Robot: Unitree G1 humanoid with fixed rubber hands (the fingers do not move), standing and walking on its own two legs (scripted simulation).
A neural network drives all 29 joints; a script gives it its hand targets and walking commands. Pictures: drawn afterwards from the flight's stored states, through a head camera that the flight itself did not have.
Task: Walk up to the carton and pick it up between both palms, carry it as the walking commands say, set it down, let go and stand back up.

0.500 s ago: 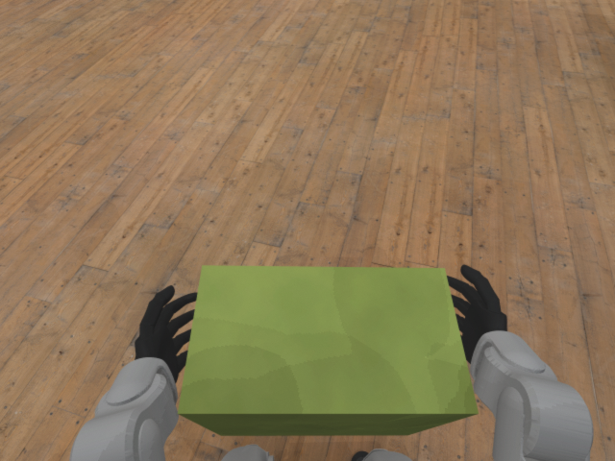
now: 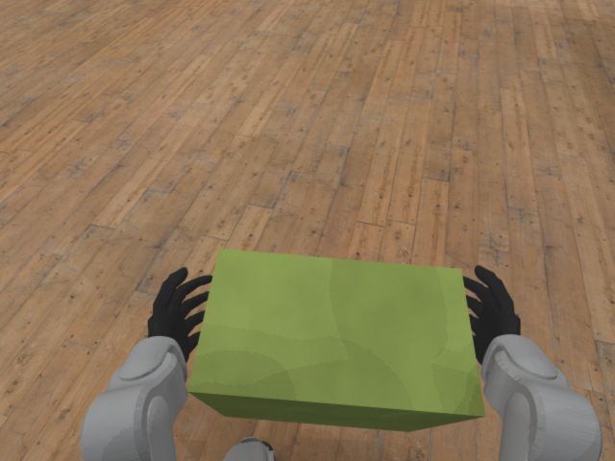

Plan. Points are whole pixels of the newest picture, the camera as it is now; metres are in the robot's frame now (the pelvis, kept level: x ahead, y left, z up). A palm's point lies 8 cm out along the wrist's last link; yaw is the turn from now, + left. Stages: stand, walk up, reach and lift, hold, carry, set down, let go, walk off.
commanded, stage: carry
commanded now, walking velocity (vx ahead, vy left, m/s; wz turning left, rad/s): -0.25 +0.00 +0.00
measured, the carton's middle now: (327, 352) +0.24 -0.01 +0.02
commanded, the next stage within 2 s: none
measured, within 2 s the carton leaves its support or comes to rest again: neither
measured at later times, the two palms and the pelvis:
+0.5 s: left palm out of the picture -0.05 +0.18 +0.09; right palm out of the picture +0.01 -0.16 +0.10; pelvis -0.21 -0.02 +0.02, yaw +4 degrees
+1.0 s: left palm out of the picture -0.14 +0.10 +0.08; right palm out of the picture -0.14 -0.25 +0.09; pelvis -0.36 -0.06 +0.00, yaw +2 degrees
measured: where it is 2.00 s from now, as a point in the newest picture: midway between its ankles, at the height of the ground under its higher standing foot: outside the picture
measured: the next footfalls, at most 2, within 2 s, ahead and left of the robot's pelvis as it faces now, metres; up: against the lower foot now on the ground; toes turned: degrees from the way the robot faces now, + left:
left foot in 0.34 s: -0.17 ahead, +0.10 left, +0.00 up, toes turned +7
right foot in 0.66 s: -0.21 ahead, -0.19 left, +0.00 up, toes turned -4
